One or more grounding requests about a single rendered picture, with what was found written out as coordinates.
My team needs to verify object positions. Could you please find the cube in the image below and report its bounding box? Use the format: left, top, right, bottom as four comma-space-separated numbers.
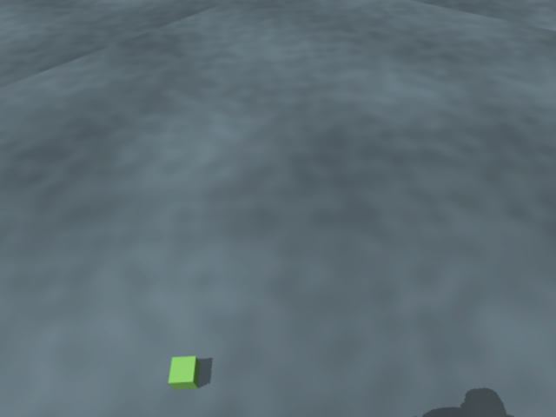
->
169, 356, 201, 390

